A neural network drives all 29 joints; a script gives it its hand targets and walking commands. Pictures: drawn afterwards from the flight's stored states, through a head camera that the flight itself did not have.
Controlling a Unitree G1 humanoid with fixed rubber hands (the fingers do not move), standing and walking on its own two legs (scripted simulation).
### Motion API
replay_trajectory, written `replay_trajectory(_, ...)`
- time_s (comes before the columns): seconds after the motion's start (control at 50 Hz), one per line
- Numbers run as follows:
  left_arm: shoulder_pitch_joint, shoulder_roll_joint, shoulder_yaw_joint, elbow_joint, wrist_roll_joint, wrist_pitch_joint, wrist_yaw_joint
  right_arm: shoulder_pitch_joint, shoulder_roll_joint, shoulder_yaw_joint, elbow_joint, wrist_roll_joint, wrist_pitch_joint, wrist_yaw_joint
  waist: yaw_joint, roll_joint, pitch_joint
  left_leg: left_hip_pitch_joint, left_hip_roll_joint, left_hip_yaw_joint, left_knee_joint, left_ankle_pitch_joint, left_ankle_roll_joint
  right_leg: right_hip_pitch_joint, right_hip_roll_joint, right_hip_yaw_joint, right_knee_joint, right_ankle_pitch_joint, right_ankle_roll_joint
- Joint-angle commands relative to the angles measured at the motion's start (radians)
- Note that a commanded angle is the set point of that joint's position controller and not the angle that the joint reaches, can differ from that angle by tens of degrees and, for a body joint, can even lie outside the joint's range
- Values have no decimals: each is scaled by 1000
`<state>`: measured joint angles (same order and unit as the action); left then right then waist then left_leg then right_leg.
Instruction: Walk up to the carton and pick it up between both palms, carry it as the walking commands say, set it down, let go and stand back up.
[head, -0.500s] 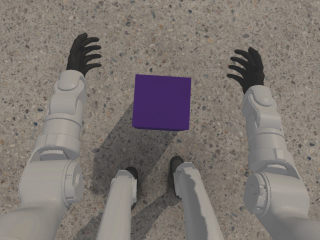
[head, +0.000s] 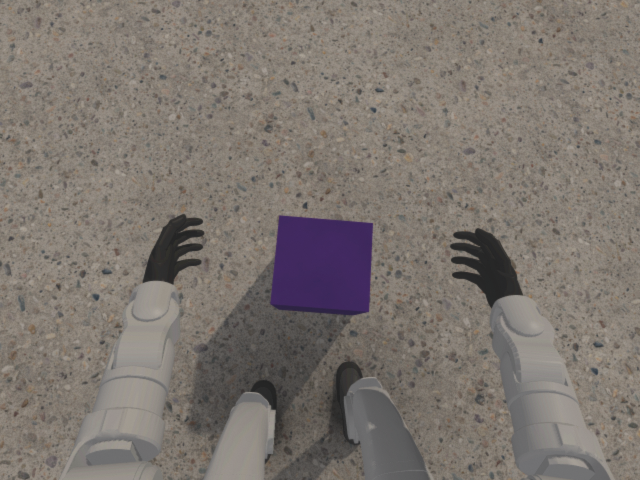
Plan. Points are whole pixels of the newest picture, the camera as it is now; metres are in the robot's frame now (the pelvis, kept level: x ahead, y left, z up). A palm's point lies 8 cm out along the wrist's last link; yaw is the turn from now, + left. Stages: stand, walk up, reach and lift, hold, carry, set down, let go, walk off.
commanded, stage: let go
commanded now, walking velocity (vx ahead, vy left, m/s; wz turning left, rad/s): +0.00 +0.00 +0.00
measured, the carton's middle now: (320, 271) +0.42 -0.04 -0.58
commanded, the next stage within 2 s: stand in 0.88 s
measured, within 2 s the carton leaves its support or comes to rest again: neither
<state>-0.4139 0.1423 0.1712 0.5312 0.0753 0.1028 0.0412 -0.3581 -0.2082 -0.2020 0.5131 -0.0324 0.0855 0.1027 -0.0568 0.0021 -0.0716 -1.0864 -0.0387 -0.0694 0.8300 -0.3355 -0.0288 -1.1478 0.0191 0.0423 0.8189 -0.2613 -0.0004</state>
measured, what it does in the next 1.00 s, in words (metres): rises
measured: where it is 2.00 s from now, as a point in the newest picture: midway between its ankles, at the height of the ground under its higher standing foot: (307, 426)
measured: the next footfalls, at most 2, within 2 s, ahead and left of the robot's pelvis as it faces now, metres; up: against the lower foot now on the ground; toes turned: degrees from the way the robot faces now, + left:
none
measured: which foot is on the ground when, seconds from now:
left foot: down 0.00-1.00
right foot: down 0.00-1.00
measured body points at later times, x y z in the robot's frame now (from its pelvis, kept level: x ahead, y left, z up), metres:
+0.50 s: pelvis +0.04 +0.01 +0.06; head +0.08 +0.01 +0.51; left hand +0.22 +0.24 -0.02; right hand +0.21 -0.22 -0.02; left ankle +0.01 +0.13 -0.68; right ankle +0.04 -0.11 -0.68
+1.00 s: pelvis +0.04 +0.01 +0.06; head +0.05 +0.01 +0.51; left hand +0.20 +0.27 -0.03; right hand +0.20 -0.25 -0.03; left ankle +0.01 +0.13 -0.68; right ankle +0.04 -0.11 -0.68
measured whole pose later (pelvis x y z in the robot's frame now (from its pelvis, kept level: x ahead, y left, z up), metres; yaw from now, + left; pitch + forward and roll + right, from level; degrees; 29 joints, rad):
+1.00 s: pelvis +0.04 +0.01 +0.06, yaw -1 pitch -2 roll +0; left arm 0.20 0.26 0.03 0.61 0.05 0.05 0.00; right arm 0.20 -0.27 -0.04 0.56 -0.04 0.09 -0.01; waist 0.00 0.02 0.03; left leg -0.14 -0.01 -0.06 0.51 -0.34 0.00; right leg -0.20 0.02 0.04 0.50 -0.27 0.01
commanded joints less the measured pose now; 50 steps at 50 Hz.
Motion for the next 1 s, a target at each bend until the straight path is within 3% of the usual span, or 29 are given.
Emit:
replay_trajectory(0.0,0,89,-2,-114,-8,-44,-17,55,-89,14,-112,26,-37,-4,0,-16,-657,279,-33,75,-136,251,-1,799,13,-18,-63,488,33)
replay_trajectory(0.1,165,100,-31,-38,-21,-84,-45,232,-82,53,-73,30,-76,-21,9,-24,-432,397,-17,67,-225,181,9,837,7,-16,-169,383,34)
replay_trajectory(0.32,538,127,-79,-120,-47,-121,-77,525,-85,118,-149,56,-101,-37,37,9,-150,780,-13,52,-409,337,10,1045,21,-38,-367,393,27)
replay_trajectory(0.38,566,140,-96,-161,-60,-106,-86,544,-91,127,-175,52,-87,-36,45,17,-73,847,-9,49,-454,332,6,1079,25,-44,-409,331,27)
replay_trajectory(0.5,576,139,-117,-187,-70,-53,-109,558,-101,135,-169,33,-32,-37,49,21,88,861,11,53,-513,199,-1,1131,32,-59,-443,171,21)
replay_trajectory(0.62,570,137,-109,-188,-61,-10,-121,557,-111,126,-176,16,15,-39,45,12,163,864,16,57,-517,170,2,1171,41,-55,-439,136,23)
replay_trajectory(0.86,613,155,-117,-149,-53,-28,-83,527,-95,129,-195,6,103,-74,70,24,73,941,10,54,-441,327,13,1140,42,-44,-377,236,16)
replay_trajectory(0.88,600,291,-74,-23,-32,-43,-39,508,-231,110,-75,1,36,-115,71,40,81,859,61,28,-400,268,-7,997,-42,-16,-370,215,35)
replay_trajectory(0.94,599,277,-86,16,-23,-68,-23,524,-199,118,-22,-11,-29,-126,64,35,65,876,75,-9,-409,150,5,948,-50,10,-384,106,18)
replay_trajectory(0.98,581,271,-92,45,-26,-81,-24,515,-199,122,9,-12,-47,-121,63,24,52,885,78,-21,-408,159,13,944,-52,17,-388,109,14)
